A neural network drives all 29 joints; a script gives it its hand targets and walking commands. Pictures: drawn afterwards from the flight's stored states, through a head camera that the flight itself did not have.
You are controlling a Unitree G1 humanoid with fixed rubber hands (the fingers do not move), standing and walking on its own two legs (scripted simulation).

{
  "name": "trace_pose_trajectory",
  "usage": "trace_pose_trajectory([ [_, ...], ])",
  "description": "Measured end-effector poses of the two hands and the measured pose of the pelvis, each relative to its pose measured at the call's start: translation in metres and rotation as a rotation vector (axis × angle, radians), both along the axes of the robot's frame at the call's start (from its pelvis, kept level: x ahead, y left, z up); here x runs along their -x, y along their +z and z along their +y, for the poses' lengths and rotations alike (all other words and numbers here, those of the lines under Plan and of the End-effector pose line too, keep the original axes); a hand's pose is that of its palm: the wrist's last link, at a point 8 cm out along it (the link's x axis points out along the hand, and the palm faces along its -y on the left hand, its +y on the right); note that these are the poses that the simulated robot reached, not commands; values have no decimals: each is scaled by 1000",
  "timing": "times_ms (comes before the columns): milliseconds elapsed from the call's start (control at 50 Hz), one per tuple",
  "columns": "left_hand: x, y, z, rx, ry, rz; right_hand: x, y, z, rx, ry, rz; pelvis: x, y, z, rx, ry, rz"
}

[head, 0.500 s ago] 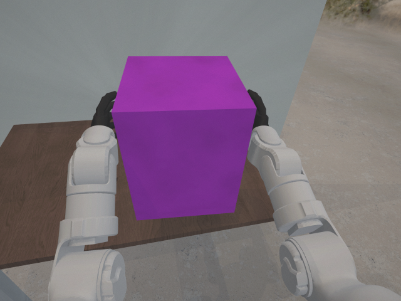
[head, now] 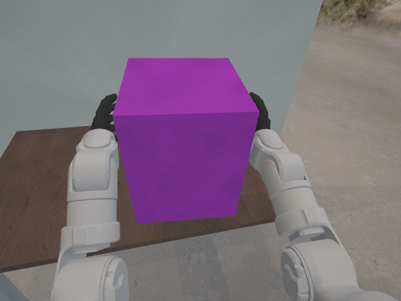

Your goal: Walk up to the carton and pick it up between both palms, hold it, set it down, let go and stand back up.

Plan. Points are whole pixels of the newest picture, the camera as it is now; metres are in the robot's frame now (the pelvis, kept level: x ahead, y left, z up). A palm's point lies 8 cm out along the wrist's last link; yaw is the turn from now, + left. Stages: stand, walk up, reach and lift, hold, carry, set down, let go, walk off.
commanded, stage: hold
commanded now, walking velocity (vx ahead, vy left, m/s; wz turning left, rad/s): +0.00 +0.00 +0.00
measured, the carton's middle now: (183, 139) +0.38 +0.01 +0.19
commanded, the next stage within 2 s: none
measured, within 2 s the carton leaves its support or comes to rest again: neither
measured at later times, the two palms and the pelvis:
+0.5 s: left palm (105, 135) +0.37 +0.16 +0.21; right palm (256, 129) +0.38 -0.14 +0.21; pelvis +0.00 -0.01 +0.00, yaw +0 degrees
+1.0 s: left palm (104, 133) +0.37 +0.15 +0.22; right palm (257, 132) +0.37 -0.14 +0.21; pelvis +0.00 +0.00 +0.00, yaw +0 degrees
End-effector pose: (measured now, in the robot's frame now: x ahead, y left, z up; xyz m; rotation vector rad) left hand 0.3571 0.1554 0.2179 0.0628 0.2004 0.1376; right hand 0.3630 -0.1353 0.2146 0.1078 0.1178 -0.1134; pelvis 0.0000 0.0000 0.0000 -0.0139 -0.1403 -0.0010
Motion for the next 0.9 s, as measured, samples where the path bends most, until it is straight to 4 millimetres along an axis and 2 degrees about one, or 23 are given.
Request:
trace_pose_trajectory([
  [180, -6, 6, 2, -9, 7, 6, -7, 4, 2, 15, 10, 5, 6, 0, -2, -1, 5, 16],
  [380, -13, -8, -1, -1, 1, 40, -14, -5, -1, 25, 10, 38, 3, 1, -6, -3, 7, 31],
  [560, -14, -11, 1, 21, 7, 20, -16, -3, 1, 33, 12, 19, -4, 1, -8, -3, 7, 29],
  [900, -7, -5, 0, 4, -3, -3, -7, -3, 0, 4, 0, -4, -6, 0, -2, 1, 8, 12],
])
